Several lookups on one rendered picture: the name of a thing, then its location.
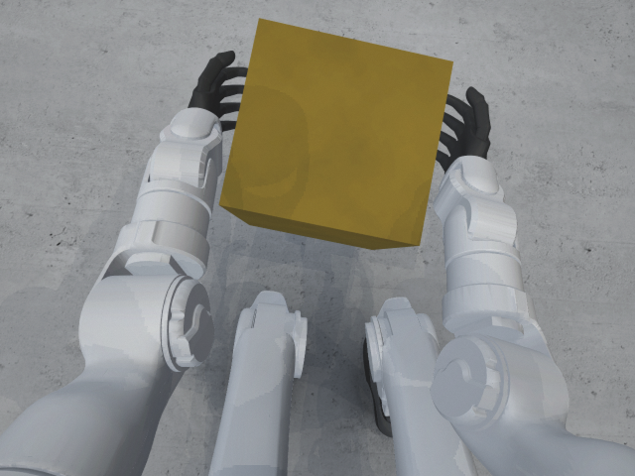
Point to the right robot upper arm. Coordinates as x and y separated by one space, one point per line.
509 405

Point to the right robot hand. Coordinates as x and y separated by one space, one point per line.
472 135

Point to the left robot hand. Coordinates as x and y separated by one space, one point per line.
210 91

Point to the robot left forearm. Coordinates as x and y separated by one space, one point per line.
167 233

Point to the robot right forearm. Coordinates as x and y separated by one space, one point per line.
484 284

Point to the robot right foot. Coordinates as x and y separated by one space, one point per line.
382 422

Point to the left robot upper arm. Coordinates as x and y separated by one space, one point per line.
139 334

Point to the carton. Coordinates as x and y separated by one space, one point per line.
336 139

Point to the robot right shin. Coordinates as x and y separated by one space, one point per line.
426 325

